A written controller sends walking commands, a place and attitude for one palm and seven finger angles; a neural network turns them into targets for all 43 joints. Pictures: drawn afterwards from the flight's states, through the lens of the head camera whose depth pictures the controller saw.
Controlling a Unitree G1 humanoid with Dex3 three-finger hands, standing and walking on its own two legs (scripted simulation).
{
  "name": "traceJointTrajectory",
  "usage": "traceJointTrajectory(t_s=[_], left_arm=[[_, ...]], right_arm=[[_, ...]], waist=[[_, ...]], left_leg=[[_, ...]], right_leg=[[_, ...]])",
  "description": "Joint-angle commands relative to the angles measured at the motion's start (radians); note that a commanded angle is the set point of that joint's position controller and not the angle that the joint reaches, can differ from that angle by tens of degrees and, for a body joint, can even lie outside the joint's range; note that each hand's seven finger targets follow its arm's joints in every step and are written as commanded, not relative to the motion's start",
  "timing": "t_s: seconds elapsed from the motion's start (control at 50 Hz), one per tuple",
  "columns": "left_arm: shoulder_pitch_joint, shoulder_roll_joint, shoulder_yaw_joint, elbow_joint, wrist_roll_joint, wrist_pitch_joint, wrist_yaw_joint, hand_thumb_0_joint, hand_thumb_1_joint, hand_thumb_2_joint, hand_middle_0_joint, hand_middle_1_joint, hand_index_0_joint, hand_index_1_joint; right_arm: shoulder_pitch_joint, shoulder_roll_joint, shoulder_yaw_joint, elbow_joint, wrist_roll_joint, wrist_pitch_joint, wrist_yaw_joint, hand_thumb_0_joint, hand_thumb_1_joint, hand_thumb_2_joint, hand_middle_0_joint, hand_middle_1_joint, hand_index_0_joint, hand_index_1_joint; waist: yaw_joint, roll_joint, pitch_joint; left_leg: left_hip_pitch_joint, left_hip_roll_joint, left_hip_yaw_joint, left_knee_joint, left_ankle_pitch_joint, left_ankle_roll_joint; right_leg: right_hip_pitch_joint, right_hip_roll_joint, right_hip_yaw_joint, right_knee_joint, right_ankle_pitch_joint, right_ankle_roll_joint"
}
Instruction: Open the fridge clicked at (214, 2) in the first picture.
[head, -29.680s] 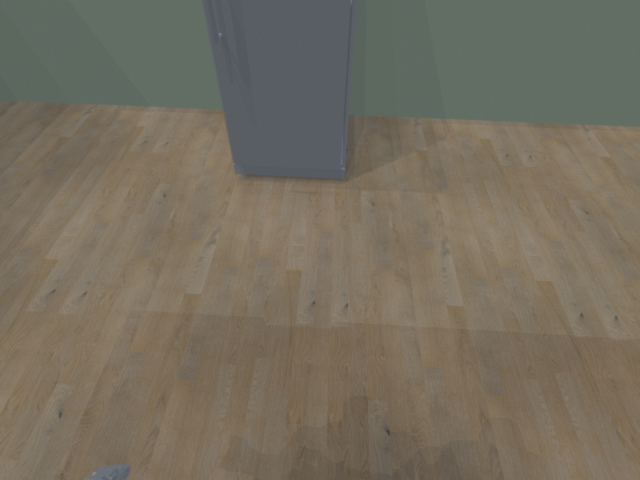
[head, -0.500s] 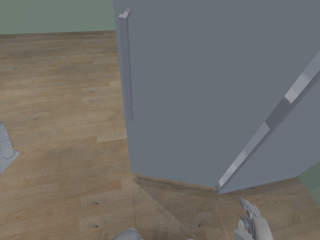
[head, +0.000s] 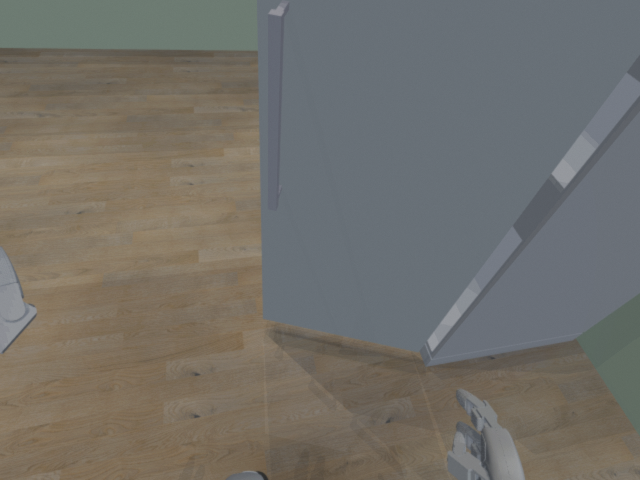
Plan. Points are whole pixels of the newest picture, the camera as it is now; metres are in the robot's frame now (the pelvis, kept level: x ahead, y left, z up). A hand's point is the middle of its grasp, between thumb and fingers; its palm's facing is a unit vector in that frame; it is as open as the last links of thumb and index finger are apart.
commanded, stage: stop stepping back and stand still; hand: left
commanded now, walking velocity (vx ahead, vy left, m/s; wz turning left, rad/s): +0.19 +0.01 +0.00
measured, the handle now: (277, 124) +0.62 +0.15 +0.09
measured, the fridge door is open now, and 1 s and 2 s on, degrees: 68 68 68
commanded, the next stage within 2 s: let the arm hang, fingers relaxed in 1.00 s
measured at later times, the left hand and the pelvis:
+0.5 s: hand (38, 402) +0.14 +0.24 +0.17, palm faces +0.36 -0.81 -0.46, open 7.4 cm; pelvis -0.08 -0.01 +0.00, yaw -3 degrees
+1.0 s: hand (14, 376) +0.15 +0.26 +0.16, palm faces +0.38 -0.80 -0.46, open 7.4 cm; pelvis -0.07 +0.01 +0.00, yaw -4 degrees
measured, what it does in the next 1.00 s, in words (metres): steps on the spot: right foot, then left foot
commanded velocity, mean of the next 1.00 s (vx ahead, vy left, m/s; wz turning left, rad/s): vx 0.11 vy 0.02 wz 0.00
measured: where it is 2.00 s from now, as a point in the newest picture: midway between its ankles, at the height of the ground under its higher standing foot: outside the picture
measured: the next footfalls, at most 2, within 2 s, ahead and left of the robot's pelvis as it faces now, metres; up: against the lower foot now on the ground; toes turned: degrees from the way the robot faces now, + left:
right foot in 0.08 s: -0.07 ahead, -0.10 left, +0.00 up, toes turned -5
left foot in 0.26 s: +0.03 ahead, +0.12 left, +0.00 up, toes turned +0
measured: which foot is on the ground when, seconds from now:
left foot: down 0.00-0.08, up 0.10-0.24, down 0.26-1.00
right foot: up 0.00-0.06, down 0.08-1.00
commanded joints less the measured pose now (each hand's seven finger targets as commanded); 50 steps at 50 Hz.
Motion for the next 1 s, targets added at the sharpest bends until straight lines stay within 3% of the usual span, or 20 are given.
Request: traceJointTrajectory(t_s=[0.0,0.04,0.06,0.08,0.1,0.14,0.18,0.22,0.26,0.3,0.32,0.36,0.42,0.44,0.48,0.5,0.56,0.64,0.76,0.98], left_arm=[[-0.058,0.191,0.077,-0.184,0.002,-0.038,0.006,0.0,0.9,0.9,-0.2,-0.3,-0.2,-0.3],[-0.013,0.226,0.097,-0.156,-0.005,-0.035,-0.004,0.0,0.9,0.9,-0.2,-0.3,-0.2,-0.3],[-0.01,0.277,0.135,-0.145,-0.011,-0.039,0.001,0.0,0.9,0.9,-0.2,-0.3,-0.2,-0.3],[-0.042,0.32,0.169,-0.158,-0.014,-0.046,0.015,0.0,0.9,0.9,-0.2,-0.3,-0.2,-0.3],[-0.054,0.287,0.143,-0.123,-0.013,-0.03,0.013,0.0,0.9,0.9,-0.2,-0.3,-0.2,-0.3],[0.002,0.21,0.099,-0.056,-0.003,0.003,0.021,0.0,0.9,0.9,-0.2,-0.3,-0.2,-0.3],[-0.031,0.187,0.072,-0.048,0.002,0.01,0.026,0.0,0.9,0.9,-0.2,-0.3,-0.2,-0.3],[-0.046,0.189,0.058,-0.064,0.004,0.001,0.022,0.0,0.9,0.9,-0.2,-0.3,-0.2,-0.3],[-0.007,0.192,0.059,-0.037,0.005,-0.01,0.018,0.0,0.9,0.9,-0.2,-0.3,-0.2,-0.3],[-0.047,0.23,0.078,-0.14,0.01,-0.026,0.012,0.0,0.9,0.9,-0.2,-0.3,-0.2,-0.3],[-0.046,0.215,0.071,-0.142,0.02,-0.032,0.014,0.0,0.9,0.9,-0.2,-0.3,-0.2,-0.3],[-0.027,0.201,0.069,-0.122,0.032,-0.03,0.019,0.0,0.9,0.9,-0.2,-0.3,-0.2,-0.3],[0.021,0.208,0.086,-0.094,0.027,-0.023,0.02,0.0,0.9,0.9,-0.2,-0.3,-0.2,-0.3],[0.027,0.211,0.095,-0.083,0.023,-0.021,0.02,0.0,0.9,0.9,-0.2,-0.3,-0.2,-0.3],[0.021,0.227,0.113,-0.052,0.014,-0.017,0.02,0.0,0.9,0.9,-0.2,-0.3,-0.2,-0.3],[0.005,0.206,0.107,-0.032,0.005,-0.017,0.023,0.0,0.9,0.9,-0.2,-0.3,-0.2,-0.3],[-0.095,0.174,0.051,0.002,0.019,-0.033,0.028,0.0,0.9,0.9,-0.2,-0.3,-0.2,-0.3],[-0.15,0.171,0.023,0.021,0.023,-0.03,0.026,0.0,0.9,0.9,-0.2,-0.3,-0.2,-0.3],[-0.094,0.188,0.061,-0.047,0.022,-0.045,0.009,0.0,0.9,0.9,-0.2,-0.3,-0.2,-0.3],[-0.018,0.163,0.051,-0.041,0.005,-0.023,0.01,0.0,0.9,0.9,-0.2,-0.3,-0.2,-0.3]], right_arm=[[-0.067,-0.196,-0.067,-0.139,0.001,-0.039,-0.028,0.0,-0.9,-0.9,0.2,0.3,0.2,0.3],[-0.065,-0.182,-0.058,-0.163,0.007,-0.008,-0.028,0.0,-0.9,-0.9,0.2,0.3,0.2,0.3],[-0.065,-0.163,-0.051,-0.168,0.006,0.009,-0.031,0.0,-0.9,-0.9,0.2,0.3,0.2,0.3],[-0.057,-0.166,-0.033,-0.159,-0.008,0.013,-0.033,0.0,-0.9,-0.9,0.2,0.3,0.2,0.3],[-0.044,-0.164,-0.037,-0.153,0.015,0.01,-0.034,0.0,-0.9,-0.9,0.2,0.3,0.2,0.3],[-0.037,-0.152,-0.011,-0.157,0.023,0.012,-0.046,0.0,-0.9,-0.9,0.2,0.3,0.2,0.3],[-0.039,-0.175,-0.014,-0.141,0.018,0.009,-0.059,0.0,-0.9,-0.9,0.2,0.3,0.2,0.3],[-0.049,-0.217,-0.034,-0.152,0.024,-0.012,-0.067,0.0,-0.9,-0.9,0.2,0.3,0.2,0.3],[-0.046,-0.239,-0.048,-0.164,0.036,-0.02,-0.064,0.0,-0.9,-0.9,0.2,0.3,0.2,0.3],[-0.063,-0.226,-0.031,-0.157,0.011,-0.022,-0.065,0.0,-0.9,-0.9,0.2,0.3,0.2,0.3],[-0.058,-0.214,-0.027,-0.153,0.004,-0.026,-0.065,0.0,-0.9,-0.9,0.2,0.3,0.2,0.3],[-0.048,-0.212,-0.028,-0.154,0.0,-0.029,-0.059,0.0,-0.9,-0.9,0.2,0.3,0.2,0.3],[-0.035,-0.211,-0.036,-0.162,-0.003,-0.017,-0.055,0.0,-0.9,-0.9,0.2,0.3,0.2,0.3],[-0.029,-0.21,-0.041,-0.163,-0.006,-0.009,-0.054,0.0,-0.9,-0.9,0.2,0.3,0.2,0.3],[-0.016,-0.202,-0.052,-0.153,-0.001,0.008,-0.043,0.0,-0.9,-0.9,0.2,0.3,0.2,0.3],[0.0,-0.213,-0.058,-0.144,0.007,0.005,-0.036,0.0,-0.9,-0.9,0.2,0.3,0.2,0.3],[0.011,-0.191,-0.033,-0.121,0.013,-0.003,-0.035,0.0,-0.9,-0.9,0.2,0.3,0.2,0.3],[-0.02,-0.188,-0.028,-0.111,0.01,-0.014,-0.05,0.0,-0.9,-0.9,0.2,0.3,0.2,0.3],[-0.048,-0.195,-0.023,-0.139,0.015,-0.014,-0.047,0.0,-0.9,-0.9,0.2,0.3,0.2,0.3],[-0.034,-0.191,-0.028,-0.15,0.018,-0.02,-0.046,0.0,-0.9,-0.9,0.2,0.3,0.2,0.3]], waist=[[-0.023,0.263,-0.154],[-0.026,0.108,-0.135],[-0.022,-0.11,-0.131],[-0.008,-0.162,-0.129],[-0.007,-0.241,-0.189],[-0.037,-0.151,-0.15],[-0.056,-0.028,-0.13],[-0.037,0.078,-0.117],[-0.029,0.016,-0.122],[-0.041,0.288,-0.101],[-0.04,0.305,-0.062],[-0.035,0.281,-0.025],[-0.041,0.173,-0.069],[-0.042,0.122,-0.08],[-0.029,-0.156,-0.079],[-0.026,-0.181,-0.065],[-0.051,-0.049,-0.019],[-0.042,-0.03,-0.015],[-0.039,0.11,0.031],[-0.036,0.049,-0.166]], left_leg=[[0.125,0.14,-0.147,-0.265,-0.307,0.042],[0.143,0.0,0.006,-0.05,-0.332,-0.037],[0.196,-0.069,0.059,0.226,-0.264,-0.067],[0.104,-0.076,0.024,0.408,-0.261,-0.059],[-0.005,-0.109,-0.019,0.486,-0.311,-0.054],[-0.024,-0.06,-0.04,0.306,-0.264,-0.03],[0.156,-0.092,0.013,0.035,-0.119,-0.015],[0.233,-0.011,-0.078,-0.106,0.005,0.012],[0.241,0.022,-0.131,-0.094,0.036,0.028],[0.169,0.063,-0.26,-0.271,-0.211,0.018],[0.105,0.099,-0.309,-0.344,-0.395,0.039],[-0.016,0.105,-0.285,-0.399,-0.6,0.06],[-0.027,0.029,-0.183,-0.256,-0.521,0.031],[-0.025,-0.008,-0.133,-0.13,-0.438,0.021],[-0.113,-0.092,-0.029,0.274,-0.286,-0.005],[-0.168,-0.092,-0.033,0.421,-0.299,-0.015],[-0.127,-0.039,-0.04,0.354,-0.276,-0.008],[0.21,-0.072,0.024,0.022,-0.146,0.013],[0.128,0.028,-0.148,-0.107,-0.198,0.041],[0.269,-0.001,-0.045,-0.023,0.135,0.007]], right_leg=[[0.16,-0.004,-0.049,-0.4,0.103,-0.031],[0.106,-0.123,0.064,-0.596,0.105,-0.096],[-0.06,-0.299,0.272,-0.682,0.056,-0.168],[-0.056,-0.423,0.338,-0.667,0.278,-0.221],[0.049,-0.39,0.339,-0.579,0.416,-0.227],[0.154,-0.325,0.198,-0.448,0.627,-0.175],[0.09,-0.246,0.12,-0.42,0.527,-0.102],[0.075,-0.154,0.089,-0.386,0.363,-0.042],[0.082,-0.099,0.098,-0.398,0.341,-0.025],[0.093,-0.052,-0.002,-0.262,0.175,-0.011],[0.112,-0.037,-0.007,-0.216,0.136,-0.011],[0.186,-0.027,-0.032,-0.232,0.098,-0.027],[0.273,-0.045,-0.019,-0.407,0.088,-0.06],[0.264,-0.095,0.059,-0.454,0.076,-0.091],[0.196,-0.333,0.446,-0.617,-0.093,-0.203],[0.2,-0.394,0.493,-0.618,0.013,-0.248],[0.187,-0.359,0.314,-0.498,0.408,-0.225],[0.01,-0.244,0.167,-0.446,0.245,-0.108],[0.028,-0.105,0.08,-0.405,0.159,-0.039],[0.146,-0.118,0.089,-0.432,0.496,-0.029]])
